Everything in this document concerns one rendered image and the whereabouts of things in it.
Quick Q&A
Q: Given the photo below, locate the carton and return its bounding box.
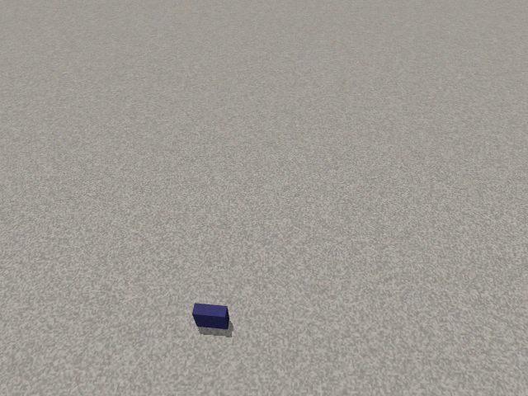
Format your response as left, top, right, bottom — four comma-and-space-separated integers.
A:
192, 303, 229, 329

